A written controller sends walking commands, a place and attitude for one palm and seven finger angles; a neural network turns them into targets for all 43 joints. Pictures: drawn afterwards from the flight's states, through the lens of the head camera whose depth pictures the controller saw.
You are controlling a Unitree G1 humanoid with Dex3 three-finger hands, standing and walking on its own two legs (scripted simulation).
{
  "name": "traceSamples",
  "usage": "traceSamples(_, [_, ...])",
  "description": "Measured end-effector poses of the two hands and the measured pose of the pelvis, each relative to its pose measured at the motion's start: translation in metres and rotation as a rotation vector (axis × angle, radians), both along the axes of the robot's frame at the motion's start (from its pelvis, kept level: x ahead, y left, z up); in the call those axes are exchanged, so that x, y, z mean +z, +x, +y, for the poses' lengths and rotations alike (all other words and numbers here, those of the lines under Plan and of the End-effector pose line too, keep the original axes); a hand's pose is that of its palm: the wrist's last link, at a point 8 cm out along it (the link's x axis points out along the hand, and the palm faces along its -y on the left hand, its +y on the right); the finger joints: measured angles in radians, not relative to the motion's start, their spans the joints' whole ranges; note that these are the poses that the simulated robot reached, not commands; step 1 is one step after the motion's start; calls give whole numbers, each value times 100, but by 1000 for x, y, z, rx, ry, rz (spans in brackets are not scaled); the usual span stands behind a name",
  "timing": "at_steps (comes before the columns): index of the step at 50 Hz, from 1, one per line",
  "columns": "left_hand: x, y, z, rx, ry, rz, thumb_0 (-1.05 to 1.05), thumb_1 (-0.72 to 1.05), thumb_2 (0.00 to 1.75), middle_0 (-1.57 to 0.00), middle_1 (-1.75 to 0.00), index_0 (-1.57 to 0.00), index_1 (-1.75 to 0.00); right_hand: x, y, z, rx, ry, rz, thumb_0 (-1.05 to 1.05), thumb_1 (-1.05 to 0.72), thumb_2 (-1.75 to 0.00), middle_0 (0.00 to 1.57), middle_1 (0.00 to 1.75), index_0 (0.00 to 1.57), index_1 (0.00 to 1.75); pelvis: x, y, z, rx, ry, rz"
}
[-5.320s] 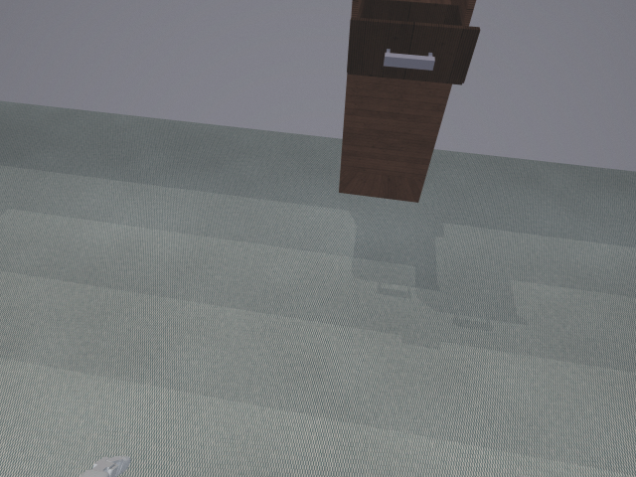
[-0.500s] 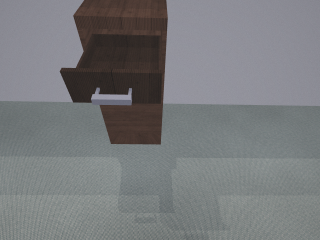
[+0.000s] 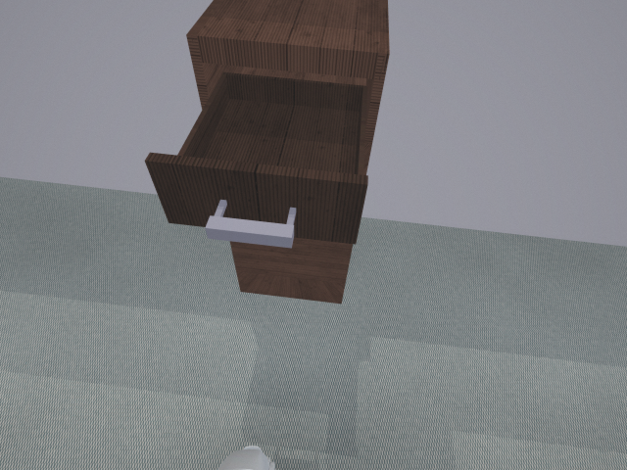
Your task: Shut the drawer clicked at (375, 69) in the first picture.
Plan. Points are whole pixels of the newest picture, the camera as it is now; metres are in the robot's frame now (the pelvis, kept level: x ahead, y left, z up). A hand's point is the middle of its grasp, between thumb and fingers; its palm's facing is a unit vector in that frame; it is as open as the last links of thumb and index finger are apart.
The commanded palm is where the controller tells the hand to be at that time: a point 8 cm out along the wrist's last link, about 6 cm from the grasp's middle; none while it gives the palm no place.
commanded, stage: take the last steps up to it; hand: left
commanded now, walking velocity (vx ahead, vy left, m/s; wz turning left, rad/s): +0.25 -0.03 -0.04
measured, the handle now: (254, 220) +0.45 +0.14 +0.03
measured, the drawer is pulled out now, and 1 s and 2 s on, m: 0.30 0.30 0.30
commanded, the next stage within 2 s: come to a stop and stand still in 0.26 s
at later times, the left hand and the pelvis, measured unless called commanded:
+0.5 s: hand (200, 398) +0.24 +0.20 -0.16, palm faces -0.05 -0.98 -0.20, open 7.4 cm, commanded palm none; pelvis +0.13 +0.03 +0.01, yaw -3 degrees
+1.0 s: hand (162, 464) +0.14 +0.24 -0.18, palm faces +0.02 -0.98 -0.21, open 7.3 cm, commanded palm none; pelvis +0.08 +0.05 +0.00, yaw -3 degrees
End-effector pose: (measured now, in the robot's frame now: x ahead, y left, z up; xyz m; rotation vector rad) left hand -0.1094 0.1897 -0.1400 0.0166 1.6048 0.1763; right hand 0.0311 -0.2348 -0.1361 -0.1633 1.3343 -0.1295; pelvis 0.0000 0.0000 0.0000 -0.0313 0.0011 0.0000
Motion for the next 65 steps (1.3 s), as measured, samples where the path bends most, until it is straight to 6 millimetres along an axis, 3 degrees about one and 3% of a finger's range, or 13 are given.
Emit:
traceSamples(5, [-17, 28, 33, -4, -16, 68, 0, 90, 90, -20, -30, -20, -30, -3, 72, 37, 27, -19, -131, 1, -91, -90, 20, 29, 20, 30, -14, 37, 28, -23, 7, -9])
traceSamples(10, [-13, 115, 71, -89, 25, -50, 1, 91, 90, -20, -30, -20, -30, 17, 99, 47, -52, -52, -215, -2, -95, -90, 20, 29, 21, 30, 1, 64, 42, -58, 11, -23])
traceSamples(14, [-7, 198, 89, -127, 63, -219, 1, 91, 90, -20, -30, -20, -30, 23, 96, 46, -71, -70, -179, -2, -96, -90, 20, 29, 21, 30, 8, 84, 46, -62, 16, -25])
traceSamples(19, [3, 280, 89, -159, 78, -368, 0, 91, 90, -20, -30, -19, -30, 16, 75, 52, -101, -41, -66, -1, -94, -90, 20, 29, 21, 30, 11, 107, 43, -60, 24, -31])
traceSamples(24, [9, 332, 68, -208, 82, -422, 0, 91, 90, -20, -30, -19, -30, 4, 51, 60, -144, 14, 61, 0, -92, -90, 20, 29, 20, 30, 8, 126, 32, -55, 30, -41])
traceSamples(28, [5, 353, 45, -242, 90, -426, 0, 91, 90, -20, -30, -20, -30, -11, 38, 59, -189, 65, 149, 0, -91, -90, 20, 29, 21, 30, -1, 141, 15, -62, 56, -45])
traceSamples(34, [3, 346, 27, -230, 109, -400, -1, 92, 90, -20, -30, -20, -30, -25, 42, 43, -204, 82, 194, 0, -91, -90, 20, 29, 20, 30, -7, 136, 5, -43, 42, -31])
traceSamples(40, [4, 315, 48, -184, 146, -385, -1, 92, 90, -20, -30, -20, -30, -24, 67, 25, -138, 30, 108, 0, -91, -90, 20, 29, 20, 30, -7, 112, 14, -34, 45, -26])
traceSamples(45, [-6, 282, 76, -159, 142, -373, 0, 91, 90, -20, -30, -20, -30, -13, 80, 26, -97, -25, -20, 0, -91, -90, 20, 29, 20, 30, -11, 92, 31, -42, 34, -21])
traceSamples(48, [-14, 261, 91, -142, 122, -350, 0, 91, 90, -20, -30, -20, -30, -5, 70, 37, -95, -53, -66, 0, -91, -90, 20, 29, 20, 30, -11, 82, 43, -54, 33, -32])
traceSamples(51, [-7, 240, 99, -128, 100, -312, 0, 91, 90, -20, -30, -20, -30, 7, 53, 52, -91, -50, -52, 0, -91, -90, 20, 29, 20, 30, 1, 79, 49, -44, 14, -27])
traceSamples(59, [1, 180, 101, -120, 79, -182, 0, 91, 90, -20, -30, -20, -30, 14, 23, 73, -112, -8, 16, 0, -91, -90, 20, 29, 21, 30, 13, 75, 49, -57, 21, 8])
traceSamples(65, [3, 176, 78, -182, 75, -116, 1, 91, 90, -20, -30, -20, -30, 2, -7, 67, -159, 30, 94, 0, -91, -90, 20, 29, 21, 30, 8, 72, 33, -73, 45, 11])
